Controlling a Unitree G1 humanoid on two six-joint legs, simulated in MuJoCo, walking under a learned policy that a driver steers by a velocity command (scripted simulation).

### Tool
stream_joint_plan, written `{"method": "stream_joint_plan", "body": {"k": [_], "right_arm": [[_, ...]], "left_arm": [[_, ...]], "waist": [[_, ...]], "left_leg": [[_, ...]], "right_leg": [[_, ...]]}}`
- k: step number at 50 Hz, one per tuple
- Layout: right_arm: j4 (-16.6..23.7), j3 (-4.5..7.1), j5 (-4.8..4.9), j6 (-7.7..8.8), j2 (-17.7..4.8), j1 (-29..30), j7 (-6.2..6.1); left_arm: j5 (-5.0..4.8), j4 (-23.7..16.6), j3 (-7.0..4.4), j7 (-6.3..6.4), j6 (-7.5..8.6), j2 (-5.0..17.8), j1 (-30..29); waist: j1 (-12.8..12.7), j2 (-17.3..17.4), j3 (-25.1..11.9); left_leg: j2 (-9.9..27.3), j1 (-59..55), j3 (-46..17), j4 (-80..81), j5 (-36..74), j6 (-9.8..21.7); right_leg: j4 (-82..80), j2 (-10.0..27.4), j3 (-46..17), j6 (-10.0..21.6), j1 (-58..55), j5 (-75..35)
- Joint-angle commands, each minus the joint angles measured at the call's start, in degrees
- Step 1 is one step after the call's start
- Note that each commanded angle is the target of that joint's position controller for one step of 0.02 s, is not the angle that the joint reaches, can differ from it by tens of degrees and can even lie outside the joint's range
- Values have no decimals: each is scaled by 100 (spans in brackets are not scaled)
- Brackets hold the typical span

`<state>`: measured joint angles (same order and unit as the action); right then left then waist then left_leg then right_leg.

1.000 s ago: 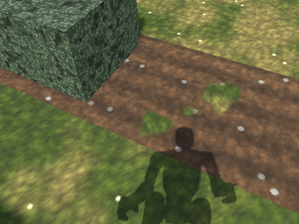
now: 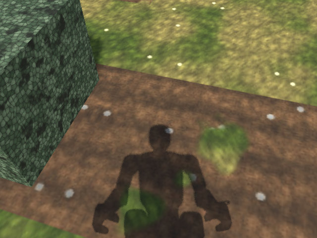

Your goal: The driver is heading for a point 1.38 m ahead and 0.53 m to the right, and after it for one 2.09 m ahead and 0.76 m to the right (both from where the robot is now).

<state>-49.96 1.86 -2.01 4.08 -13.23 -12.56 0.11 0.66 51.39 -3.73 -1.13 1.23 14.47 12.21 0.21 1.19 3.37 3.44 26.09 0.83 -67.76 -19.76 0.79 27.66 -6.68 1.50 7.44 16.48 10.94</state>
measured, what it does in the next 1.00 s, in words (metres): walks ahead, turning right: left foot, then right foot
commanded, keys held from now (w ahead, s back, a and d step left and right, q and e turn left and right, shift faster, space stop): w+e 1.00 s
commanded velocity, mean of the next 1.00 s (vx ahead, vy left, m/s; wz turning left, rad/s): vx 0.50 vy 0.00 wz -0.58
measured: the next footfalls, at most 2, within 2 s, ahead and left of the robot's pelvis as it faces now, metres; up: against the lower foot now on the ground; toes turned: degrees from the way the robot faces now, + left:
left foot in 0.40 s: +0.39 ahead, +0.11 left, +0.00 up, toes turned -16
right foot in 0.92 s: +0.54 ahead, -0.20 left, +0.00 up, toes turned -36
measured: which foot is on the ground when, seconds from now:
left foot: up 0.00-0.38, down 0.40-0.94, up 0.96-1.00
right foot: down 0.00-0.40, up 0.42-0.90, down 0.92-1.00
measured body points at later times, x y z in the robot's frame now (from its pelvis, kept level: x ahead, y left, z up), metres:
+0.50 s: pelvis +0.27 +0.04 +0.00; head +0.30 +0.04 +0.45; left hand +0.36 +0.31 -0.14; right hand +0.37 -0.25 -0.10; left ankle +0.35 +0.12 -0.73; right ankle +0.11 -0.03 -0.65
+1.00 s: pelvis +0.48 -0.09 -0.01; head +0.51 -0.12 +0.43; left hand +0.78 +0.01 -0.11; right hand +0.34 -0.32 -0.15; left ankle +0.41 +0.11 -0.65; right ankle +0.51 -0.17 -0.73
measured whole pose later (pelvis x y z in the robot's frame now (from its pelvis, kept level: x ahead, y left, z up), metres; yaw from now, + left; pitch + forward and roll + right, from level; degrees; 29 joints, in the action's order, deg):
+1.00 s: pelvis +0.48 -0.09 -0.01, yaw -36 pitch +1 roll +1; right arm -49.2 2.3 -1.2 2.4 -14.7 -20.2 0.0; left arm 1.7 41.0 -2.7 -2.1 0.8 15.7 5.2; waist 2.7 0.4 3.9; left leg 4.9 13.1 5.7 -64.3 -25.1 -1.1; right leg 35.5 -4.6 4.0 7.7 24.7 11.9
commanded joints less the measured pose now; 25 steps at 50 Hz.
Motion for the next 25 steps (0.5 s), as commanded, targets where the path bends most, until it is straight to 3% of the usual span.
{"method": "stream_joint_plan", "body": {"k": [1,4,7,14,15,17,18,19,20,21,22,23,24,25], "right_arm": [[213,117,-80,-170,-484,-498,13],[457,129,-69,-223,-482,164,36],[701,126,-31,-219,-523,903,41],[1085,17,31,-110,-541,1888,126],[1116,13,47,-78,-578,1868,130],[1039,51,78,-17,-747,1398,107],[888,94,94,19,-863,884,62],[703,164,78,93,-1011,148,-8],[638,273,-38,151,-1435,-738,-113],[716,380,-144,73,-1949,-881,-164],[698,365,-50,-11,-1616,-596,-133],[792,239,-2,-19,-1063,-248,-105],[774,167,3,-3,-773,-24,-77],[743,135,-3,24,-680,-6,-83]], "left_arm": [[-44,-209,-174,22,162,734,302],[-88,-182,-226,51,191,903,658],[-97,-147,-239,87,166,909,1080],[33,-163,-237,141,135,941,1620],[45,-189,-243,150,136,970,1598],[57,-297,-274,172,155,1097,1292],[52,-360,-286,156,183,1157,1106],[0,-389,-283,115,232,1169,965],[-82,-523,-185,59,305,831,979],[-246,-708,-73,68,296,296,1572],[-45,-576,-106,127,204,770,1685],[34,-528,-129,99,160,836,1323],[43,-558,-107,43,145,720,1028],[86,-590,-109,-3,109,662,898]], "waist": [[176,-262,-311],[18,-296,-273],[-259,-393,-185],[-598,-579,-81],[-560,-631,-83],[-248,-716,-127],[-10,-703,-322],[383,-407,-709],[714,222,-1514],[379,1551,-2116],[152,1052,-1783],[113,306,-969],[76,26,-499],[28,261,-356]], "left_leg": [[197,549,-166,426,339,-160],[201,911,-115,1078,894,-349],[178,1364,-180,1730,1422,-457],[-182,1275,-195,3023,1547,-341],[-240,1039,-213,3217,1468,-281],[-377,48,-242,3705,1160,-129],[-535,-767,-179,3887,994,-38],[-456,-1851,-220,4297,1156,88],[648,-3183,-1291,4492,161,362],[2174,-4449,-3852,5040,-282,948],[2224,-3909,-4512,5156,-889,1116],[1951,-3072,-3591,5254,-840,1007],[1612,-2468,-2691,5400,-138,896],[1358,-2193,-2060,5514,486,761]], "right_leg": [[-1420,1458,-1780,854,-488,-1947],[-1539,1331,-1760,755,-617,-1827],[-1555,1313,-1967,635,-1046,-1492],[-1028,1349,-2283,584,-1730,-2211],[-919,1373,-2360,532,-1711,-2345],[-657,1381,-2489,314,-1367,-2568],[-280,1285,-2501,192,-1137,-2953],[616,957,-2263,46,-868,-3043],[2119,574,-1799,-110,-246,-2016],[3651,-321,-1046,-293,1470,1916],[4320,182,-935,-222,2011,1950],[4353,465,-890,-219,2014,1394],[4123,656,-805,-268,1900,1013],[3928,794,-747,-315,1782,843]]}}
